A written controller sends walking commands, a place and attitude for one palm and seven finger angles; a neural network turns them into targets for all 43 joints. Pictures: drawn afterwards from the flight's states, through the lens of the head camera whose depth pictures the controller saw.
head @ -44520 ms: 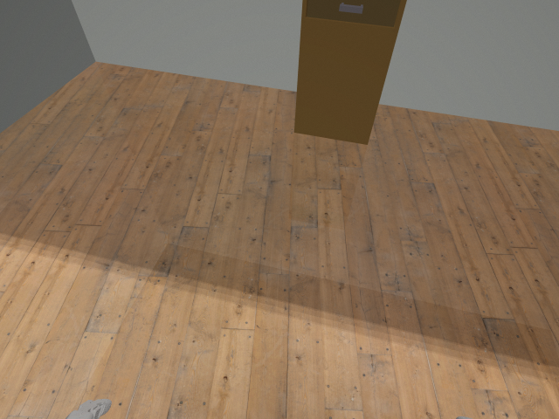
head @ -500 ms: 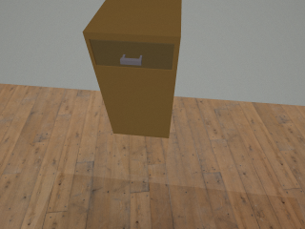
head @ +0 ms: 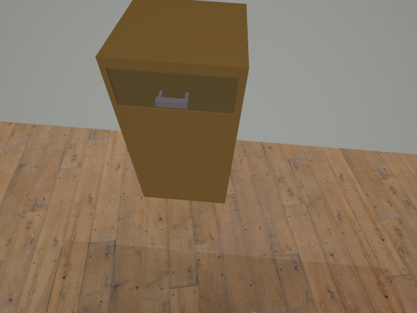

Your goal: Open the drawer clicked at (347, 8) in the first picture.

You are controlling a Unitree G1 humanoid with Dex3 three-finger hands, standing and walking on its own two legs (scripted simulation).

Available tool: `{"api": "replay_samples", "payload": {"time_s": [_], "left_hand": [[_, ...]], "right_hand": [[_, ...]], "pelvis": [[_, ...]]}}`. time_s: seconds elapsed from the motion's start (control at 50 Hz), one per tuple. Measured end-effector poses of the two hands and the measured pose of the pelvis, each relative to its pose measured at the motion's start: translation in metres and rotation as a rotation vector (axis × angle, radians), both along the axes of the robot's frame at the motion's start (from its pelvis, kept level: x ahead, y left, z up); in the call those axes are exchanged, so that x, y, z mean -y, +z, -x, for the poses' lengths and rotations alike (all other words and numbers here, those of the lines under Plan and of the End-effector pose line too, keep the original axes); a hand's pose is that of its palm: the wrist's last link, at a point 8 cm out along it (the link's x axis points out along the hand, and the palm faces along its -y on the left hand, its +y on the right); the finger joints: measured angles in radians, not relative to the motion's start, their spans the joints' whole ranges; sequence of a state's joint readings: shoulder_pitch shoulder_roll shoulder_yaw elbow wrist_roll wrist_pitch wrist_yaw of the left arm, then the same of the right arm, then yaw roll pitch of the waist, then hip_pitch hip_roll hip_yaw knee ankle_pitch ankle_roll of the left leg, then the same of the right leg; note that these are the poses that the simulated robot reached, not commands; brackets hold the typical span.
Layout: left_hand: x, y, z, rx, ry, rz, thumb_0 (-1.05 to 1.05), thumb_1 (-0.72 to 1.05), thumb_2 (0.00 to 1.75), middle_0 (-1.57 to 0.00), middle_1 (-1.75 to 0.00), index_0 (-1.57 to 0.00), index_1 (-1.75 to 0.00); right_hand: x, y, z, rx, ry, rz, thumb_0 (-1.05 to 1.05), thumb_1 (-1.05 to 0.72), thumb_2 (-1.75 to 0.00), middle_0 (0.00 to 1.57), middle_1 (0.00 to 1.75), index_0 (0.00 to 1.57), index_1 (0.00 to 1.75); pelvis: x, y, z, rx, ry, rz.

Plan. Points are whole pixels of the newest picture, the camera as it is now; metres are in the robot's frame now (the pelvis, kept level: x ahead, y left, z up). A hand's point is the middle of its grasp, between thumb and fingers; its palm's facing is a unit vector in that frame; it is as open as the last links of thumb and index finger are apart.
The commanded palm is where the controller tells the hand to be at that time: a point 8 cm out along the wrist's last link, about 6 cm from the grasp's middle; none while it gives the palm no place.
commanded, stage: take the last steps up to it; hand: left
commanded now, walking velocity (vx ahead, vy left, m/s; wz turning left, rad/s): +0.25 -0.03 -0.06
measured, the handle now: (173, 98) +0.71 +0.16 -0.05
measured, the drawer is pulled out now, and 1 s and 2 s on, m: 0.00 0.00 0.00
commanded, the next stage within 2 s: come to a stop and stand still in 0.24 s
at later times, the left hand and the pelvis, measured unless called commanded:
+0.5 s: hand (153, 257) +0.26 +0.15 -0.18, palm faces +0.00 -0.98 -0.21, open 7.4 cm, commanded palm none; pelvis +0.17 -0.03 -0.01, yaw +2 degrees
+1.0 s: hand (152, 260) +0.25 +0.15 -0.17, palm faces +0.01 -0.96 -0.28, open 7.4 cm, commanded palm none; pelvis +0.19 -0.06 +0.00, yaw +1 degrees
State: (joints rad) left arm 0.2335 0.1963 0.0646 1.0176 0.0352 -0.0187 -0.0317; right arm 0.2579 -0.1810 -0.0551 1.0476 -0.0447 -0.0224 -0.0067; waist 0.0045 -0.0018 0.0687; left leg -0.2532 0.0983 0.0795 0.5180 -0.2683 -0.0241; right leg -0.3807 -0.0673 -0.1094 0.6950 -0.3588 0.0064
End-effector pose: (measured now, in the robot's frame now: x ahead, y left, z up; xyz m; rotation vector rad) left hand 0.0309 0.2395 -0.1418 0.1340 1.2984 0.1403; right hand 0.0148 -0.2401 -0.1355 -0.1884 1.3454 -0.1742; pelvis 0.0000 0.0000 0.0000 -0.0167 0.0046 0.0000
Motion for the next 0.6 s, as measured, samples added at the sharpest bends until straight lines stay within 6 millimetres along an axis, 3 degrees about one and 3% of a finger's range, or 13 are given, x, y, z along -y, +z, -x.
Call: {"api": "replay_samples", "payload": {"time_s": [0.04,0.1,0.18,0.26,0.38,0.44,0.5,0.6], "left_hand": [[0.002,-0.005,-0.031,0.067,-0.013,-0.022,0.00,0.91,0.90,-0.19,-0.29,-0.19,-0.30],[0.007,-0.007,-0.058,0.087,-0.007,-0.029,0.00,0.91,0.90,-0.19,-0.29,-0.19,-0.30],[0.013,-0.011,-0.079,0.044,-0.008,-0.004,0.00,0.91,0.90,-0.19,-0.29,-0.19,-0.30],[0.014,-0.023,-0.100,-0.028,-0.032,0.024,0.00,0.91,0.90,-0.20,-0.30,-0.19,-0.30],[0.025,-0.008,-0.170,0.002,-0.062,0.007,0.01,0.92,0.90,-0.20,-0.30,-0.19,-0.30],[0.032,-0.009,-0.204,0.080,-0.056,-0.022,0.01,0.91,0.90,-0.20,-0.30,-0.19,-0.30],[0.038,-0.007,-0.223,0.087,-0.049,-0.035,0.00,0.91,0.90,-0.20,-0.30,-0.19,-0.30],[0.040,-0.013,-0.235,0.054,-0.028,-0.020,0.00,0.91,0.90,-0.20,-0.30,-0.20,-0.30]], "right_hand": [[0.010,-0.009,0.000,-0.039,-0.014,-0.005,0.00,-0.93,-0.90,0.20,0.30,0.20,0.30],[0.017,-0.012,-0.014,-0.076,-0.021,-0.003,0.01,-0.92,-0.90,0.20,0.30,0.20,0.30],[0.014,-0.001,-0.056,-0.027,-0.026,0.006,0.01,-0.92,-0.90,0.19,0.30,0.20,0.30],[0.005,-0.004,-0.091,0.051,-0.030,0.016,0.01,-0.91,-0.90,0.19,0.30,0.20,0.30],[-0.001,-0.005,-0.098,-0.055,-0.051,-0.038,0.01,-0.91,-0.90,0.20,0.30,0.20,0.30],[0.005,-0.017,-0.101,-0.135,-0.067,-0.064,0.01,-0.90,-0.90,0.20,0.30,0.20,0.30],[0.013,-0.021,-0.118,-0.176,-0.075,-0.054,0.01,-0.90,-0.90,0.20,0.30,0.20,0.30],[0.022,-0.012,-0.168,-0.108,-0.057,-0.007,0.01,-0.91,-0.90,0.20,0.30,0.20,0.30]], "pelvis": [[0.009,-0.009,-0.016,-0.006,0.007,-0.028],[0.012,-0.012,-0.035,0.003,0.020,-0.012],[0.010,-0.007,-0.066,-0.001,0.024,-0.006],[0.006,-0.013,-0.095,-0.003,-0.014,-0.001],[0.020,-0.004,-0.136,-0.016,-0.008,0.001],[0.032,-0.014,-0.158,-0.017,0.014,-0.026],[0.034,-0.013,-0.173,-0.012,0.033,-0.006],[0.029,-0.009,-0.185,-0.003,0.017,-0.004]]}}
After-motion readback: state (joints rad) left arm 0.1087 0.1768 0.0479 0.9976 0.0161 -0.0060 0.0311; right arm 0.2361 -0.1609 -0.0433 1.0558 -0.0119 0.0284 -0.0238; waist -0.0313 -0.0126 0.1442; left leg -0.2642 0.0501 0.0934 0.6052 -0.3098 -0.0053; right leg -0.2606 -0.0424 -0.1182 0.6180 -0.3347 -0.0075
